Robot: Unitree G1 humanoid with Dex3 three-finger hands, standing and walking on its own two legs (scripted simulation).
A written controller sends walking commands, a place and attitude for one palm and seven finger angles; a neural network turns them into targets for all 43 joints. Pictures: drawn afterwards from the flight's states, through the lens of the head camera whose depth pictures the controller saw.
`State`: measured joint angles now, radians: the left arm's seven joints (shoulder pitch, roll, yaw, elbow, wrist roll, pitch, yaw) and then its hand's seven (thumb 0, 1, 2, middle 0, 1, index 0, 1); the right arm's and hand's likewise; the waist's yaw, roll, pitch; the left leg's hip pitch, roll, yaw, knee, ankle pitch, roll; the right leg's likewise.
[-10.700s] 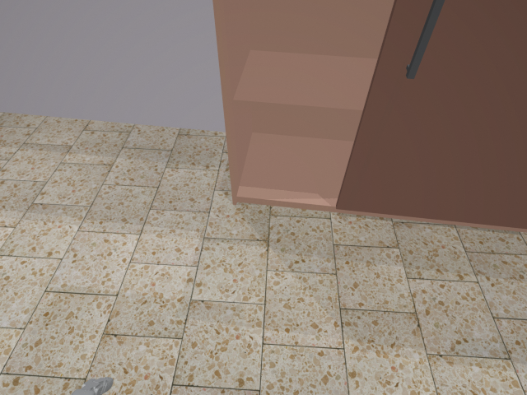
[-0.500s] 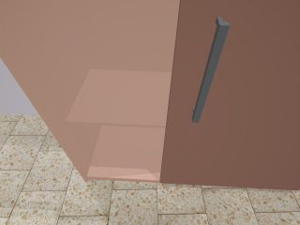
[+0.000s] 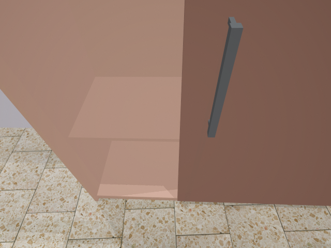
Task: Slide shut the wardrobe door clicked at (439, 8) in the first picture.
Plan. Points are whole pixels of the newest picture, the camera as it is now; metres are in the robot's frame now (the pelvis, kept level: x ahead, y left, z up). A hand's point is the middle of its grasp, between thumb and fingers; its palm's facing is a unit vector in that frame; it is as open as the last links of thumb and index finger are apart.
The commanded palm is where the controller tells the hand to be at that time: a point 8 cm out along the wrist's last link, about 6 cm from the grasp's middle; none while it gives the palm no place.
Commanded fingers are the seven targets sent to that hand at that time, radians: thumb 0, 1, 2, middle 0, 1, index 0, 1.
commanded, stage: look again from close up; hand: right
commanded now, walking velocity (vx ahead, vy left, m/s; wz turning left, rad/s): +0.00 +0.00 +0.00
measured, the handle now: (219, 88) +0.46 -0.11 +0.15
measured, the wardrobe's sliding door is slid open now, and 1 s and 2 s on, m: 0.49 0.49 0.49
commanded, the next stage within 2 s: raise the hand with hooked fingers in 0.76 s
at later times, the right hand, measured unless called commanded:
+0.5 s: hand out of the picture -0.02 -0.17 -0.18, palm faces +0.01 +0.98 -0.18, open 7.3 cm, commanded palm none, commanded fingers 0.00 -0.90 -0.90 0.20 0.30 0.20 0.30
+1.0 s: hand out of the picture +0.10 -0.19 -0.09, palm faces +0.22 +0.94 -0.26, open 7.2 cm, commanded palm +0.11 -0.21 -0.05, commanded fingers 0.00 -0.71 -0.82 0.21 0.42 0.21 0.42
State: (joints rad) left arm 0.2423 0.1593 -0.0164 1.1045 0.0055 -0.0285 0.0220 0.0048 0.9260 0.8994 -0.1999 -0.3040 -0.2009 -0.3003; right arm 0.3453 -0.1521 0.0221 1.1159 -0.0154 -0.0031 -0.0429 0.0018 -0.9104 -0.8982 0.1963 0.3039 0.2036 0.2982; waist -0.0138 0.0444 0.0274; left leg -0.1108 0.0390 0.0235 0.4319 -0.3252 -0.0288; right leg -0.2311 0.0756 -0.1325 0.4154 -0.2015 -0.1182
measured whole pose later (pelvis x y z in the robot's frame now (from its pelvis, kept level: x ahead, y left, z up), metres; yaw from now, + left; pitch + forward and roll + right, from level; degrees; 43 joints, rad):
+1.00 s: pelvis -0.01 +0.02 -0.01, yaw -3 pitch +1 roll -2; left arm 0.39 0.19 -0.02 0.87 -0.05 -0.25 0.05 0.02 0.93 0.90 -0.20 -0.30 -0.20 -0.30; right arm 0.54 -0.24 -0.01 0.23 0.12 0.04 -0.13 0.06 -0.96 -0.88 0.20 0.32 0.21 0.32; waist 0.02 0.03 0.01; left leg -0.27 0.04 0.03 0.64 -0.37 0.02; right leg -0.30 0.10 -0.10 0.47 -0.21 -0.09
